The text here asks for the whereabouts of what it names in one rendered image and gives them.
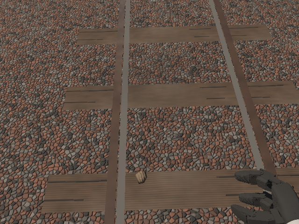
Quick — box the robot right hand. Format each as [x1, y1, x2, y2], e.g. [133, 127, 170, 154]
[231, 168, 299, 224]

